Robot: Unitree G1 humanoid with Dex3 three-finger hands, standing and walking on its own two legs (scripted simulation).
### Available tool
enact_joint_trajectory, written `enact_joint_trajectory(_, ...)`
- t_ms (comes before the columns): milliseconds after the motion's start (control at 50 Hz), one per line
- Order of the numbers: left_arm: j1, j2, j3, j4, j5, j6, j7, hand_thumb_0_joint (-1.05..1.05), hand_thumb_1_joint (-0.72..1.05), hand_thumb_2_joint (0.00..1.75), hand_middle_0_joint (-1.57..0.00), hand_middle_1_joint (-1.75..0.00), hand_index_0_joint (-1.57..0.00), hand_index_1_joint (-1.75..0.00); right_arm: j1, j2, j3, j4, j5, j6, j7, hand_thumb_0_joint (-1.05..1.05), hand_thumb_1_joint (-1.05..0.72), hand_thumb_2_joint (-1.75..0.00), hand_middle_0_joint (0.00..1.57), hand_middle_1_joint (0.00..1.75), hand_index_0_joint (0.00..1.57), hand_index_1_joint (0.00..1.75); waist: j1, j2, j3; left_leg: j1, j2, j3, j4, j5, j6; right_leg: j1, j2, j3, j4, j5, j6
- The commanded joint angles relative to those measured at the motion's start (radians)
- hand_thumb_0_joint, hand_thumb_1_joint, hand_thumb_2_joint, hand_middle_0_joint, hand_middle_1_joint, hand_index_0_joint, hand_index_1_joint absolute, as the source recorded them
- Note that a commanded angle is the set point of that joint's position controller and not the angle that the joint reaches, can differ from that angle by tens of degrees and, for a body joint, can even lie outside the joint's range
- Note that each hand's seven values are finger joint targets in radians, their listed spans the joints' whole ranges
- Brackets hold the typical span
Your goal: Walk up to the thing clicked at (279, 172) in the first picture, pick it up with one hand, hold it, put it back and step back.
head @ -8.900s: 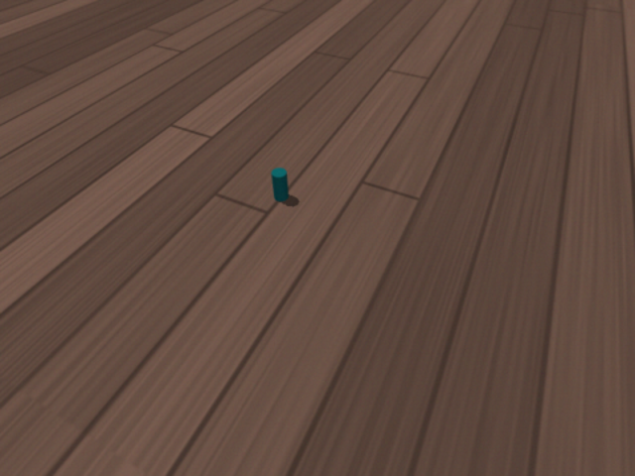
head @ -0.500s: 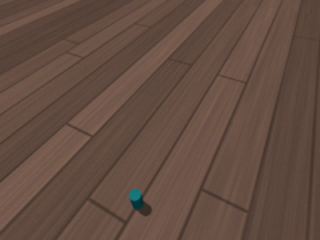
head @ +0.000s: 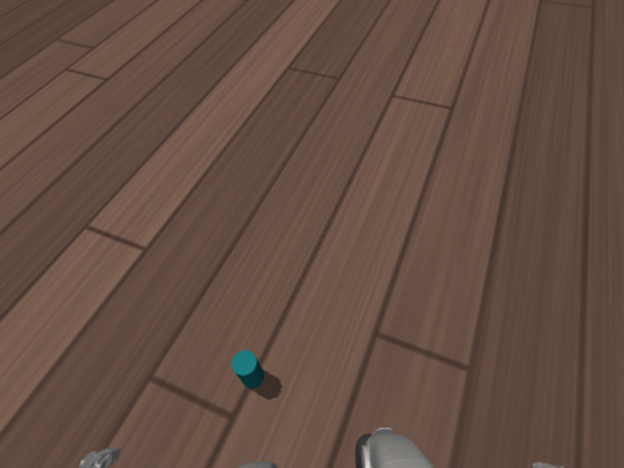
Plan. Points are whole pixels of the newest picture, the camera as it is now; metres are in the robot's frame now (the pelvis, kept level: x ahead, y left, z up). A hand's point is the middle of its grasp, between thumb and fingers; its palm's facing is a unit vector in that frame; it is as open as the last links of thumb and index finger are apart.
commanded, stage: walk up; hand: left
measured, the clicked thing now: (248, 370) +0.44 +0.22 -0.67
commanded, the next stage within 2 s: none
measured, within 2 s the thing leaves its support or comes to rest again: neither
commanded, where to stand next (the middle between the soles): +0.11 +0.01 m, yaw +1 degrees
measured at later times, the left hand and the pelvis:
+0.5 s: hand out of the picture +0.02 +0.28 -0.13, palm faces -0.08 -0.93 -0.37, open 7.4 cm; pelvis -0.02 +0.00 +0.02, yaw +0 degrees
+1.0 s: hand out of the picture +0.09 +0.28 -0.12, palm faces +0.00 -0.87 -0.49, open 7.4 cm; pelvis +0.00 -0.01 +0.00, yaw +2 degrees
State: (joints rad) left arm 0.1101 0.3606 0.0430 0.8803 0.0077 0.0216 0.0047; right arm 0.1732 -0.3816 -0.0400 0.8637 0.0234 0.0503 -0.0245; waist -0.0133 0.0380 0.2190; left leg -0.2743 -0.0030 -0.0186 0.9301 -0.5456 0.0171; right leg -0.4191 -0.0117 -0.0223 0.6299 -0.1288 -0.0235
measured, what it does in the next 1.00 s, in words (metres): steps on the spot: left foot, then right foot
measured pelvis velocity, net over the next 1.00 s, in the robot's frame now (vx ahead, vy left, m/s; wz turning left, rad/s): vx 0.00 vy -0.01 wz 0.03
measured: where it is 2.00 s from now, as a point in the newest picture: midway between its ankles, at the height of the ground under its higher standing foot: outside the picture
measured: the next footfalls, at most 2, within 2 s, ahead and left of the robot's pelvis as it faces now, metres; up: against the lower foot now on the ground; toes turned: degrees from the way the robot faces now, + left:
left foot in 0.20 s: -0.01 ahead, +0.11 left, +0.00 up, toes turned +4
right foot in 0.60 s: +0.06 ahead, -0.15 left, +0.00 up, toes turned -2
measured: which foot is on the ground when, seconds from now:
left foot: up 0.00-0.18, down 0.20-0.62, up 0.64-0.98, down 1.00-1.00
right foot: down 0.00-0.24, up 0.26-0.58, down 0.60-1.00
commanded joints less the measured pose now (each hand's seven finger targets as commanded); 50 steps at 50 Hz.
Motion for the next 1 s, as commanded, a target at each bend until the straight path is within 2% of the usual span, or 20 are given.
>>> enact_joint_trajectory(0,-0.052,0.244,0.067,-0.133,0.013,0.005,0.020,0.00,0.90,0.90,-0.20,-0.30,-0.20,-0.30,0.186,-0.221,-0.064,-0.016,0.013,-0.020,-0.032,0.00,-0.90,-0.90,0.20,0.30,0.20,0.30,0.002,-0.239,-0.387,-0.066,-0.046,-0.077,0.335,-0.063,-0.008,0.203,-0.267,0.269,-0.182,0.313,-0.242)
enact_joint_trajectory(80,-0.048,0.234,0.075,-0.132,0.048,0.026,0.013,0.00,0.90,0.90,-0.20,-0.30,-0.20,-0.30,0.158,-0.209,-0.051,0.009,-0.018,-0.038,-0.018,0.00,-0.90,-0.90,0.20,0.30,0.20,0.30,0.044,-0.278,-0.343,-0.128,-0.033,0.060,0.036,-0.019,-0.028,0.197,-0.193,0.212,-0.218,-0.267,-0.192)
enact_joint_trajectory(160,-0.054,0.281,0.082,-0.104,0.021,0.035,0.005,0.00,0.90,0.90,-0.20,-0.30,-0.20,-0.30,0.203,-0.202,-0.059,0.063,-0.045,-0.042,0.005,0.00,-0.90,-0.90,0.20,0.30,0.20,0.30,0.014,-0.258,-0.276,0.064,-0.023,0.071,-0.337,0.121,0.008,0.010,-0.247,0.287,-0.242,-0.368,-0.134)
enact_joint_trajectory(180,-0.058,0.254,0.071,-0.097,0.015,0.036,0.008,0.00,0.90,0.90,-0.20,-0.30,-0.20,-0.30,0.216,-0.211,-0.067,0.075,-0.061,-0.041,0.011,0.00,-0.90,-0.90,0.20,0.30,0.20,0.30,-0.004,-0.182,-0.250,0.121,0.000,0.004,-0.369,0.142,0.025,-0.095,-0.220,0.261,-0.164,-0.414,-0.081)
enact_joint_trajectory(220,-0.104,0.224,0.077,-0.096,-0.004,0.024,0.024,0.00,0.90,0.90,-0.20,-0.30,-0.20,-0.30,0.025,-0.378,-0.097,-0.008,-0.074,-0.040,0.021,0.00,-0.90,-0.90,0.20,0.30,0.20,0.30,-0.032,0.242,-0.117,-0.186,0.395,-0.581,-0.748,-0.059,0.202,-0.162,0.055,0.074,0.313,-0.468,0.014)
enact_joint_trajectory(240,-0.125,0.257,0.091,-0.084,0.008,0.020,0.031,0.00,0.90,0.90,-0.20,-0.30,-0.20,-0.30,-0.044,-0.363,-0.095,-0.023,-0.075,-0.052,0.020,0.00,-0.90,-0.90,0.20,0.30,0.20,0.30,-0.012,0.134,-0.062,-0.272,0.397,-0.551,-0.722,0.096,0.232,-0.098,0.051,0.185,0.458,-0.445,0.005)
enact_joint_trajectory(260,-0.077,0.230,0.087,-0.064,0.002,0.022,0.026,0.00,0.90,0.90,-0.20,-0.30,-0.20,-0.30,-0.084,-0.301,-0.077,-0.024,-0.079,-0.068,0.009,0.00,-0.90,-0.90,0.20,0.30,0.20,0.30,0.034,0.007,-0.075,-0.203,0.307,-0.399,-0.627,0.308,0.178,-0.104,0.082,0.245,0.527,-0.365,-0.004)
enact_joint_trajectory(300,0.034,0.214,0.074,-0.016,-0.011,0.010,0.009,0.00,0.90,0.90,-0.20,-0.30,-0.20,-0.30,-0.057,-0.233,-0.063,-0.007,-0.073,-0.095,-0.002,0.00,-0.90,-0.90,0.20,0.30,0.20,0.30,0.060,-0.016,-0.199,0.020,0.207,-0.221,-0.587,0.254,0.095,-0.110,0.067,0.215,0.455,-0.241,-0.008)
enact_joint_trajectory(360,0.035,0.264,0.080,-0.039,0.020,-0.033,-0.030,0.00,0.90,0.90,-0.20,-0.30,-0.20,-0.30,0.052,-0.293,-0.102,-0.014,-0.083,-0.100,0.037,0.00,-0.90,-0.90,0.20,0.30,0.20,0.30,-0.036,0.181,-0.243,0.283,0.240,-0.329,-0.677,-0.215,0.188,-0.212,0.045,0.064,0.323,-0.315,0.037)
enact_joint_trajectory(460,-0.040,0.256,0.060,-0.065,0.022,-0.075,-0.038,0.00,0.90,0.90,-0.20,-0.30,-0.20,-0.30,0.207,-0.303,-0.107,-0.004,-0.067,-0.110,0.045,0.00,-0.90,-0.90,0.20,0.30,0.20,0.30,-0.101,0.110,-0.111,0.387,0.301,-0.321,-0.662,0.057,0.223,-0.280,0.006,0.087,0.131,-0.350,0.019)
enact_joint_trajectory(520,0.081,0.240,0.053,-0.034,0.012,-0.099,-0.037,0.00,0.90,0.90,-0.20,-0.30,-0.20,-0.30,0.141,-0.298,-0.101,-0.050,-0.064,-0.100,0.058,0.00,-0.90,-0.90,0.20,0.30,0.20,0.30,-0.044,0.175,-0.156,0.241,0.259,-0.182,-0.581,0.290,0.216,-0.016,-0.002,0.007,-0.033,-0.318,0.004)
enact_joint_trajectory(560,0.274,0.232,0.063,0.029,0.005,-0.114,-0.017,0.00,0.90,0.90,-0.20,-0.30,-0.20,-0.30,0.068,-0.264,-0.087,-0.086,-0.059,-0.077,0.066,0.00,-0.90,-0.90,0.20,0.30,0.20,0.30,0.063,0.121,-0.212,0.066,0.162,-0.033,-0.367,0.416,0.146,0.306,0.054,-0.076,-0.237,-0.105,0.006)
enact_joint_trajectory(580,0.383,0.293,0.087,0.056,0.007,-0.118,0.001,0.00,0.90,0.90,-0.20,-0.30,-0.20,-0.30,0.081,-0.204,-0.070,-0.110,-0.056,-0.069,0.068,0.00,-0.90,-0.90,0.20,0.30,0.20,0.30,0.107,-0.042,-0.258,-0.076,0.091,0.026,-0.157,0.344,0.106,0.497,0.005,0.011,-0.274,-0.089,0.012)
enact_joint_trajectory(600,0.446,0.425,0.121,0.053,0.018,-0.127,0.027,0.00,0.90,0.90,-0.20,-0.30,-0.20,-0.30,0.076,-0.147,-0.053,-0.165,-0.062,-0.059,0.077,0.00,-0.90,-0.90,0.20,0.30,0.20,0.30,0.117,-0.254,-0.230,-0.394,-0.022,0.035,0.065,0.028,0.038,0.581,-0.276,0.503,-0.356,-0.199,-0.057)
enact_joint_trajectory(620,0.401,0.469,0.114,0.024,0.012,-0.124,0.036,0.00,0.90,0.90,-0.20,-0.30,-0.20,-0.30,0.050,-0.224,-0.080,-0.163,-0.073,-0.031,0.067,0.00,-0.90,-0.90,0.20,0.30,0.20,0.30,0.102,-0.122,-0.178,-0.422,0.013,-0.140,0.166,-0.042,0.021,0.419,-0.456,0.738,-0.414,-0.318,-0.172)
enact_joint_trajectory(680,0.257,0.382,0.094,-0.037,-0.003,-0.133,0.054,0.00,0.90,0.90,-0.20,-0.30,-0.20,-0.30,0.149,-0.251,-0.099,-0.105,-0.061,-0.024,0.078,0.00,-0.90,-0.90,0.20,0.30,0.20,0.30,0.009,-0.037,-0.106,-0.388,0.072,-0.208,0.207,0.107,0.000,0.337,-0.326,0.400,-0.313,-0.063,-0.174)
enact_joint_trajectory(780,0.143,0.292,0.062,-0.085,0.005,-0.124,0.056,0.00,0.90,0.90,-0.20,-0.30,-0.20,-0.30,0.188,-0.180,-0.087,-0.059,-0.022,-0.005,0.053,0.00,-0.90,-0.90,0.20,0.30,0.20,0.30,-0.016,-0.210,-0.081,-0.123,-0.027,-0.152,0.176,0.203,-0.039,0.045,-0.225,0.078,-0.212,0.633,-0.149)
enact_joint_trajectory(920,0.075,0.289,0.060,-0.130,-0.006,-0.027,0.047,0.00,0.90,0.90,-0.20,-0.30,-0.20,-0.30,0.129,-0.201,-0.071,-0.059,-0.022,-0.022,0.010,0.00,-0.90,-0.90,0.20,0.30,0.20,0.30,0.009,-0.259,-0.241,-0.063,-0.034,0.054,-0.246,0.259,-0.012,0.204,-0.195,0.090,0.083,0.487,-0.139)
enact_joint_trajectory(960,0.088,0.279,0.050,-0.123,-0.027,-0.018,0.056,0.00,0.90,0.90,-0.20,-0.30,-0.20,-0.30,0.120,-0.218,-0.080,-0.066,-0.044,-0.026,0.016,0.00,-0.90,-0.90,0.20,0.30,0.20,0.30,-0.003,-0.164,-0.262,0.057,-0.005,0.008,-0.423,0.602,0.019,0.139,-0.157,0.101,0.186,0.357,-0.074)
enact_joint_trajectory(980,0.143,0.246,0.043,-0.113,-0.041,-0.015,0.064,0.00,0.90,0.90,-0.20,-0.30,-0.20,-0.30,0.084,-0.279,-0.096,-0.103,-0.064,-0.027,0.021,0.00,-0.90,-0.90,0.20,0.30,0.20,0.30,0.009,-0.001,-0.294,0.104,0.154,-0.194,-0.428,0.911,0.085,0.075,-0.069,0.084,0.309,0.170,-0.023)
